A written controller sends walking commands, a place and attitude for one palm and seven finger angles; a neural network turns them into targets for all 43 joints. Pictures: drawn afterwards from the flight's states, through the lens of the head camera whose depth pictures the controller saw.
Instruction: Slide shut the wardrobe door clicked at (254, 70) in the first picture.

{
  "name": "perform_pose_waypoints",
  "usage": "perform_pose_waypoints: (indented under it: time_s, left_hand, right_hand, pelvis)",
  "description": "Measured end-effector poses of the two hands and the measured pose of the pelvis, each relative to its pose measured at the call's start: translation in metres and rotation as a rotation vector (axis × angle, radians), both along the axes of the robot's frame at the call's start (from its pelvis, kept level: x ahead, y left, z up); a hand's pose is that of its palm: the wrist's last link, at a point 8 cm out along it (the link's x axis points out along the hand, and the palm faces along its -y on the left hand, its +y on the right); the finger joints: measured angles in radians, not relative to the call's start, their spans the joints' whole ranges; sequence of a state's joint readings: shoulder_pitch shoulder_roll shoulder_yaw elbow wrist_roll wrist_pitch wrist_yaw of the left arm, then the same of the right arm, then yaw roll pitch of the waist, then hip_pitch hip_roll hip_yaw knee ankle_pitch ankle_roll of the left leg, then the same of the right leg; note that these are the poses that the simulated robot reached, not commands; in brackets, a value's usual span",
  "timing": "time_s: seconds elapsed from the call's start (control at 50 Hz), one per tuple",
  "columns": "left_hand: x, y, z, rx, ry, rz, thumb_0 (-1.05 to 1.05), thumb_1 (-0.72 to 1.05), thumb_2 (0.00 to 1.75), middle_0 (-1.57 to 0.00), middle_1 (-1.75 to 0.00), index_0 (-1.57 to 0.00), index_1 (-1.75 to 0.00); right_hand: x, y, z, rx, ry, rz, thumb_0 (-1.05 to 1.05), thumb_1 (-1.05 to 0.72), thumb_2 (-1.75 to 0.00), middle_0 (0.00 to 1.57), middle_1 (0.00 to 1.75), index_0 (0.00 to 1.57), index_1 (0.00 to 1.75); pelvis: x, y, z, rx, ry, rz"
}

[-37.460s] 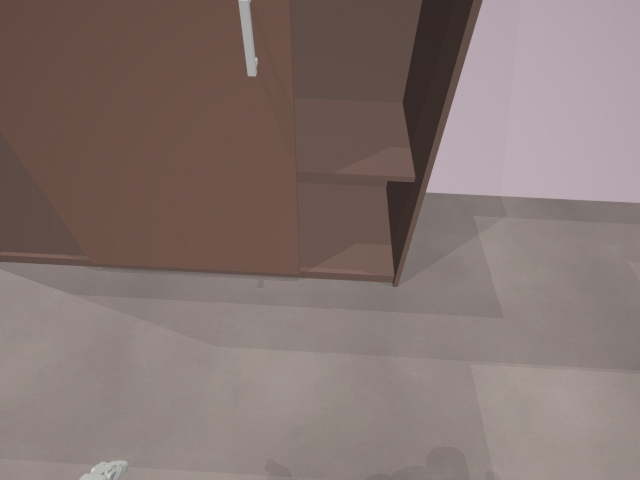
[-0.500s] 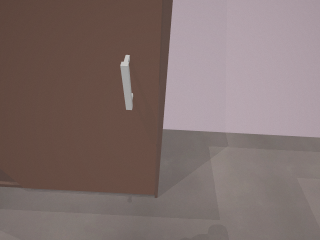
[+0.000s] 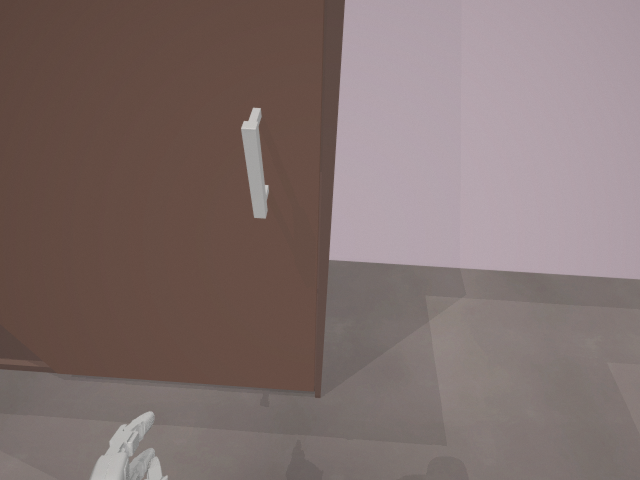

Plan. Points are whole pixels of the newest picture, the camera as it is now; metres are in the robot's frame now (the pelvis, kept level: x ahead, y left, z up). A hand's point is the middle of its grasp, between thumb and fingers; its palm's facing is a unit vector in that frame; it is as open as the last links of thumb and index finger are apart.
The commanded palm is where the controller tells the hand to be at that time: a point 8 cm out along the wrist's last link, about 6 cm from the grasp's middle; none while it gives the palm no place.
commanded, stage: raise the hand with hooked fingers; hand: left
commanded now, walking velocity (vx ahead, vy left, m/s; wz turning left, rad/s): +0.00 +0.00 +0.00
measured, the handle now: (258, 165) +0.47 +0.12 +0.15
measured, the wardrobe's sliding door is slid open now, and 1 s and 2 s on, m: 0.00 0.00 0.00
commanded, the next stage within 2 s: move the hooked fingers beside the handle in 1.98 s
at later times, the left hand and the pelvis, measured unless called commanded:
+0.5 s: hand (150, 420) +0.18 +0.21 +0.02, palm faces +0.02 -1.00 -0.07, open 9.8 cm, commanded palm +0.15 +0.27 +0.03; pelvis -0.02 -0.02 -0.06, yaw +1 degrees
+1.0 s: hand (105, 351) +0.22 +0.24 +0.09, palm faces +0.03 -1.00 -0.07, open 12.8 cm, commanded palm +0.20 +0.30 +0.11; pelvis -0.01 +0.00 -0.02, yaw +1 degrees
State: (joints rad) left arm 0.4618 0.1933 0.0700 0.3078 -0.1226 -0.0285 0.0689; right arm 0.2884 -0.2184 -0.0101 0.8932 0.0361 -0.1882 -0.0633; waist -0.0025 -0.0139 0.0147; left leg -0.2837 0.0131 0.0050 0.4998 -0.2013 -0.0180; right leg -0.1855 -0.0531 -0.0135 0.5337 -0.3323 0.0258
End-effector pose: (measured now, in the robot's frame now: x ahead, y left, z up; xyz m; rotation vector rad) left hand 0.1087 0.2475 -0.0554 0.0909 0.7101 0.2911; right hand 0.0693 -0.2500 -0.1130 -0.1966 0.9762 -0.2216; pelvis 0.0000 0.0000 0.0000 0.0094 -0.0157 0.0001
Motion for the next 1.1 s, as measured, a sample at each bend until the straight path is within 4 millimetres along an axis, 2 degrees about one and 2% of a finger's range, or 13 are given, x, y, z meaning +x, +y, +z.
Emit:
perform_pose_waypoints:
  time_s: [0.06, 0.12, 0.16, 0.2, 0.26, 0.3, 0.38, 0.46, 0.58, 0.74, 0.88, 1.1]
  left_hand:
    - [0.045, -0.002, 0.052, 0.015, -0.382, -0.037, 0.02, 0.85, 0.88, -0.20, -0.34, -0.20, -0.34]
    - [0.064, -0.007, 0.073, 0.012, -0.648, -0.155, 0.01, 0.80, 0.86, -0.20, -0.37, -0.20, -0.37]
    - [0.065, -0.011, 0.070, 0.004, -0.733, -0.265, 0.01, 0.76, 0.84, -0.20, -0.39, -0.20, -0.39]
    - [0.058, -0.012, 0.057, -0.023, -0.724, -0.334, 0.01, 0.72, 0.82, -0.21, -0.42, -0.21, -0.42]
    - [0.040, -0.005, 0.037, -0.084, -0.644, -0.302, 0.01, 0.65, 0.80, -0.22, -0.46, -0.22, -0.46]
    - [0.028, 0.001, 0.033, -0.087, -0.613, -0.242, 0.01, 0.60, 0.78, -0.22, -0.49, -0.22, -0.49]
    - [0.020, 0.010, 0.048, -0.021, -0.649, -0.191, 0.02, 0.51, 0.74, -0.23, -0.55, -0.23, -0.55]
    - [0.038, 0.011, 0.068, 0.000, -0.709, -0.256, 0.02, 0.42, 0.70, -0.23, -0.61, -0.23, -0.61]
    - [0.070, 0.016, 0.088, -0.041, -0.658, -0.327, 0.01, 0.28, 0.64, -0.24, -0.70, -0.24, -0.70]
    - [0.080, 0.030, 0.114, -0.023, -0.680, -0.291, 0.01, 0.09, 0.56, -0.25, -0.82, -0.25, -0.82]
    - [0.085, 0.039, 0.129, -0.012, -0.704, -0.299, 0.01, -0.07, 0.49, -0.27, -0.92, -0.27, -0.92]
    - [0.102, 0.060, 0.166, 0.002, -0.749, -0.278, 0.00, -0.33, 0.38, -0.29, -1.09, -0.29, -1.09]
  right_hand:
    - [0.030, 0.001, 0.006, 0.003, -0.175, 0.025, 0.01, -0.91, -0.90, 0.20, 0.30, 0.21, 0.30]
    - [0.059, 0.000, 0.009, 0.011, -0.314, 0.065, 0.01, -0.91, -0.90, 0.20, 0.30, 0.21, 0.30]
    - [0.076, -0.002, 0.010, 0.010, -0.391, 0.095, 0.01, -0.91, -0.90, 0.20, 0.30, 0.21, 0.30]
    - [0.091, -0.006, 0.011, 0.004, -0.450, 0.116, 0.01, -0.91, -0.90, 0.20, 0.30, 0.21, 0.30]
    - [0.106, -0.010, 0.014, -0.018, -0.503, 0.128, 0.01, -0.90, -0.90, 0.20, 0.30, 0.21, 0.30]
    - [0.112, -0.012, 0.015, -0.036, -0.512, 0.138, 0.01, -0.91, -0.90, 0.20, 0.30, 0.21, 0.30]
    - [0.115, -0.010, 0.011, -0.060, -0.475, 0.163, 0.01, -0.91, -0.90, 0.20, 0.30, 0.21, 0.30]
    - [0.106, -0.005, 0.001, -0.048, -0.413, 0.171, 0.01, -0.91, -0.90, 0.20, 0.30, 0.21, 0.30]
    - [0.083, 0.002, -0.001, -0.001, -0.361, 0.106, 0.02, -0.90, -0.90, 0.20, 0.30, 0.21, 0.30]
    - [0.067, 0.000, 0.010, -0.011, -0.348, 0.078, 0.02, -0.90, -0.90, 0.20, 0.30, 0.21, 0.30]
    - [0.074, 0.000, 0.022, -0.040, -0.374, 0.102, 0.02, -0.90, -0.90, 0.20, 0.30, 0.21, 0.30]
    - [0.098, 0.020, 0.043, -0.015, -0.456, 0.155, 0.02, -0.90, -0.90, 0.20, 0.30, 0.21, 0.30]
  pelvis:
    - [-0.008, -0.003, -0.009, -0.005, 0.040, 0.015]
    - [-0.017, -0.008, -0.026, -0.005, 0.106, 0.002]
    - [-0.023, -0.012, -0.039, -0.005, 0.141, -0.005]
    - [-0.026, -0.016, -0.051, -0.006, 0.158, -0.008]
    - [-0.025, -0.019, -0.061, -0.010, 0.167, -0.004]
    - [-0.023, -0.021, -0.064, -0.018, 0.167, 0.002]
    - [-0.018, -0.023, -0.064, -0.038, 0.160, 0.020]
    - [-0.017, -0.024, -0.060, -0.052, 0.153, 0.031]
    - [-0.012, -0.021, -0.046, -0.042, 0.143, 0.013]
    - [-0.006, -0.011, -0.033, -0.033, 0.123, 0.001]
    - [-0.005, -0.004, -0.027, -0.035, 0.093, 0.005]
    - [-0.005, -0.002, -0.016, -0.036, 0.042, 0.016]
